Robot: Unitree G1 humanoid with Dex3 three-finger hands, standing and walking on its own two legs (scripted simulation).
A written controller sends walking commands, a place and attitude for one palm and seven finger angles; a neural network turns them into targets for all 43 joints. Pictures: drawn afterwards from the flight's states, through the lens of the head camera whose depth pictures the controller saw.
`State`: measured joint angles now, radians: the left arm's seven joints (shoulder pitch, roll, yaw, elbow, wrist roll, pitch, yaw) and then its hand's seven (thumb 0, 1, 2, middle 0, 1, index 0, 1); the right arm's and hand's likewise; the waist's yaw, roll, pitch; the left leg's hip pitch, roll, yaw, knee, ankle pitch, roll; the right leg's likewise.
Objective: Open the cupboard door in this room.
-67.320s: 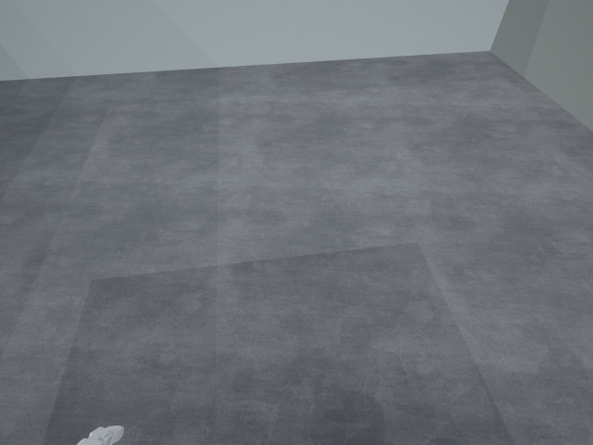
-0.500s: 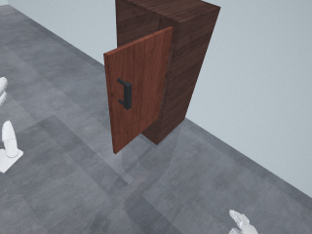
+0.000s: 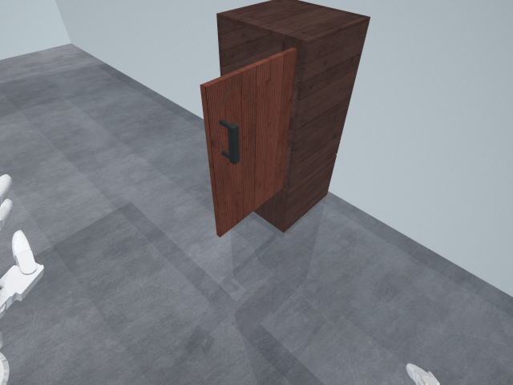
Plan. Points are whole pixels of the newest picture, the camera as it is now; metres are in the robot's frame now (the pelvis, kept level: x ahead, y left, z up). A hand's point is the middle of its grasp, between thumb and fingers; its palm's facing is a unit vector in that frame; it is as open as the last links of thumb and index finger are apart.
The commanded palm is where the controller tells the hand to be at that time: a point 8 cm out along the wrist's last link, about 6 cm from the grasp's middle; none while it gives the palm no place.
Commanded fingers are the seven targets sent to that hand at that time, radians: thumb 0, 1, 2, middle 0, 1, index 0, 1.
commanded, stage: stop stepping back and stand still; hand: left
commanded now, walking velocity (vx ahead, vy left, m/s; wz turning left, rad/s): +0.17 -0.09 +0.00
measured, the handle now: (228, 141) +0.76 +0.13 -0.03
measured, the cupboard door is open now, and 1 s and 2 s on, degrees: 91 91 91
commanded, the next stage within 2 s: let the arm hang, fingers relaxed in 0.24 s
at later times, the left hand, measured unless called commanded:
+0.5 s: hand (106, 364) +0.17 +0.25 -0.06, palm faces +0.18 -0.90 -0.41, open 7.4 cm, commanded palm none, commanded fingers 0.00 0.90 0.90 -0.20 -0.30 -0.20 -0.30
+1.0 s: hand out of the picture +0.03 +0.22 -0.17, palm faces +0.07 -0.97 -0.25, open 7.3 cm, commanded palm none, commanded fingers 0.00 0.90 0.90 -0.20 -0.30 -0.20 -0.30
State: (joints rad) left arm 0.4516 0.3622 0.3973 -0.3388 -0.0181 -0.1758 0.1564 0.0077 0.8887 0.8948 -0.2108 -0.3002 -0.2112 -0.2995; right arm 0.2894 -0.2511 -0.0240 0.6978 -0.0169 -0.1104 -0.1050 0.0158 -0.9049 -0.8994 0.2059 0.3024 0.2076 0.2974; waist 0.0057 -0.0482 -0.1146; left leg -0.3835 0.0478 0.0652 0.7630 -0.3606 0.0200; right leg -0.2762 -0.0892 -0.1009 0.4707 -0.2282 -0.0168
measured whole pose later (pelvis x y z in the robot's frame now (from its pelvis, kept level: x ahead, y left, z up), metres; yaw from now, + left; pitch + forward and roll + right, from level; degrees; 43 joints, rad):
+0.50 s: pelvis +0.00 +0.01 -0.02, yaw +3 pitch +0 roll +2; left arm 0.30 0.25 0.13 0.31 0.03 0.04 0.04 0.00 0.90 0.90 -0.20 -0.30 -0.20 -0.30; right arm 0.21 -0.23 -0.01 0.76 -0.02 0.03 0.02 0.01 -0.91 -0.90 0.20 0.30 0.21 0.30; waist -0.02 0.06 0.01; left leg -0.43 0.05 0.07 0.92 -0.52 0.00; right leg -0.35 -0.07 -0.16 0.67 -0.31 -0.05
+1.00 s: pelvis +0.03 +0.02 +0.00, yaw +2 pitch -2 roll +0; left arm 0.27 0.18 0.01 1.10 0.00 0.00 0.03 0.00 0.92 0.89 -0.20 -0.30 -0.20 -0.30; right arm 0.27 -0.16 0.01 1.11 -0.03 0.02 -0.03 0.02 -0.93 -0.90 0.20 0.30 0.20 0.30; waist -0.01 0.04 0.04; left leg -0.16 0.03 0.07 0.41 -0.21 -0.01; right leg -0.16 -0.04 -0.14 0.42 -0.22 -0.02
